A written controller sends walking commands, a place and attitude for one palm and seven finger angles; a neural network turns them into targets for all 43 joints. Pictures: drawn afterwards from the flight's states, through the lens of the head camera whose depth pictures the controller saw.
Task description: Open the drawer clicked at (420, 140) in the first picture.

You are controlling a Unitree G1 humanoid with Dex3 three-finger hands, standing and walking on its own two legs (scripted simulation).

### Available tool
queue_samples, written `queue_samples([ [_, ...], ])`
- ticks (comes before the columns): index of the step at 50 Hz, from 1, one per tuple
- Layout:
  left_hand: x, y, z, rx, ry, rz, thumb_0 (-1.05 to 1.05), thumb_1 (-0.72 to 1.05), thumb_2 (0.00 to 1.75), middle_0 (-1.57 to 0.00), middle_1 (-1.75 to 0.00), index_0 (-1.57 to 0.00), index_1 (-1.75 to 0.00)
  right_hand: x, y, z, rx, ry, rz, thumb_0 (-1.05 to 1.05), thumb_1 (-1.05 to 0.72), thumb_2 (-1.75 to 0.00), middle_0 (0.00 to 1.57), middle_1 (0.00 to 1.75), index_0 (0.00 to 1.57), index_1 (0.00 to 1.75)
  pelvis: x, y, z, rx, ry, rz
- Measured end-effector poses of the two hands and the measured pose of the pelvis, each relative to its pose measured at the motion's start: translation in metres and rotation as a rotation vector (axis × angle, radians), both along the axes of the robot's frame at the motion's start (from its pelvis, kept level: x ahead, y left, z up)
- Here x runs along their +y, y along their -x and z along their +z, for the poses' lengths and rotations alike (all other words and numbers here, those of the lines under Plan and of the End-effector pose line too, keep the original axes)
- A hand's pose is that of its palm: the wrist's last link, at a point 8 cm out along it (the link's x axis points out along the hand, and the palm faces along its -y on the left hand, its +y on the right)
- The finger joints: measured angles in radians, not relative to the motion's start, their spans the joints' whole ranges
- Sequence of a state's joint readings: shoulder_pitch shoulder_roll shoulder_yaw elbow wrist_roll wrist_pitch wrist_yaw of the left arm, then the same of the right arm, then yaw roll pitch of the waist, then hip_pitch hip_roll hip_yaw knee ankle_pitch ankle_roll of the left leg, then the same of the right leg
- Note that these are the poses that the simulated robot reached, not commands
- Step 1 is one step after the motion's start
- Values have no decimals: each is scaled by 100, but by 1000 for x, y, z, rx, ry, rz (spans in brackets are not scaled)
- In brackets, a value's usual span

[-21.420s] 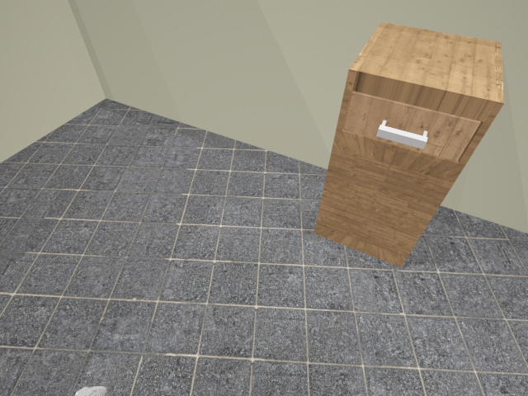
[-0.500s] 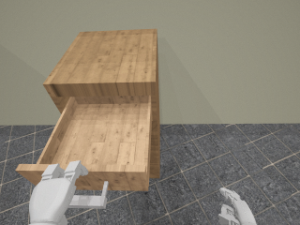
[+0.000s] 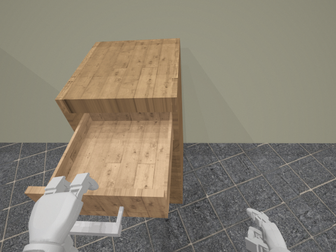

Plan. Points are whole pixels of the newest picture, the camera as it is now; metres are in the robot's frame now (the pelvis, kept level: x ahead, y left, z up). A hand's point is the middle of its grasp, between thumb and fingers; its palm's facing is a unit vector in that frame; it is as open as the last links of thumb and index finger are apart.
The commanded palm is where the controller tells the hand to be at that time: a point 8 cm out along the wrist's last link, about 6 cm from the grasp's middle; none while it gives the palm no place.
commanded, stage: lift the hand off the handle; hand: left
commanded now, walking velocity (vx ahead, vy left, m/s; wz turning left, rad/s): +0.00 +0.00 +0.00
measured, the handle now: (96, 219) +0.21 +0.23 -0.06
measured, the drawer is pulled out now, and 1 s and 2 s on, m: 0.30 0.30 0.30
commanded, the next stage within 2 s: draw the hand back to the body in 0.42 s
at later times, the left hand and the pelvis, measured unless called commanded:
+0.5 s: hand (66, 217) +0.16 +0.23 +0.08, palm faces +0.03 -0.16 -0.99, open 13.8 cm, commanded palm +0.14 +0.23 +0.14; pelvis +0.00 +0.01 +0.01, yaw +0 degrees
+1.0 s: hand (52, 214) +0.16 +0.24 +0.10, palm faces +0.02 -0.13 -0.99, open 13.8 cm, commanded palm +0.14 +0.25 +0.16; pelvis +0.00 +0.01 +0.02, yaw +0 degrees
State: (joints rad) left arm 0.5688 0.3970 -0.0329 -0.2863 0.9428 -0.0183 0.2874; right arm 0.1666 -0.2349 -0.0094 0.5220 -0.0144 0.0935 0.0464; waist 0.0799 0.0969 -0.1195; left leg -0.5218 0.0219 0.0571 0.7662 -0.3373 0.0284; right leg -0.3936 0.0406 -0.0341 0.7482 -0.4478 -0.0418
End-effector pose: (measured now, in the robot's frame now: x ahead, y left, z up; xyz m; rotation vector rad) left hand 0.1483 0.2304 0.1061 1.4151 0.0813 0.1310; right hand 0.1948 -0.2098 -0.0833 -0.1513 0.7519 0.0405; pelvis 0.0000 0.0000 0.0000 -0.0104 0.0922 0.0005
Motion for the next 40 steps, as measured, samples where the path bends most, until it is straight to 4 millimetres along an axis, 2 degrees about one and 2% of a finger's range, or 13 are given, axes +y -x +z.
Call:
queue_samples([
  [11,7,8,15,17,-2,2,0,-49,30,-31,-120,-32,-120,4,-5,9,-16,8,18,2,-90,-90,20,30,20,30,2,-1,6,-23,5,5],
  [17,2,8,25,-13,17,-14,0,-49,30,-31,-120,-32,-120,6,-8,12,-26,7,23,2,-90,-90,20,29,20,30,6,0,7,-28,6,7],
  [29,4,10,25,15,21,-12,0,-49,30,-31,-120,-32,-120,16,-7,16,-33,-13,34,2,-90,-90,20,29,20,30,8,2,9,-39,8,1],
  [34,4,11,31,-8,4,-27,0,-49,30,-32,-120,-32,-120,18,-5,15,-27,-6,40,2,-90,-90,20,29,20,30,9,4,10,-47,10,5],
  [40,14,6,39,-15,-15,-7,0,-49,30,-31,-120,-32,-120,19,-3,14,-14,-8,33,2,-90,-90,20,29,20,30,10,5,12,-57,9,7],
])
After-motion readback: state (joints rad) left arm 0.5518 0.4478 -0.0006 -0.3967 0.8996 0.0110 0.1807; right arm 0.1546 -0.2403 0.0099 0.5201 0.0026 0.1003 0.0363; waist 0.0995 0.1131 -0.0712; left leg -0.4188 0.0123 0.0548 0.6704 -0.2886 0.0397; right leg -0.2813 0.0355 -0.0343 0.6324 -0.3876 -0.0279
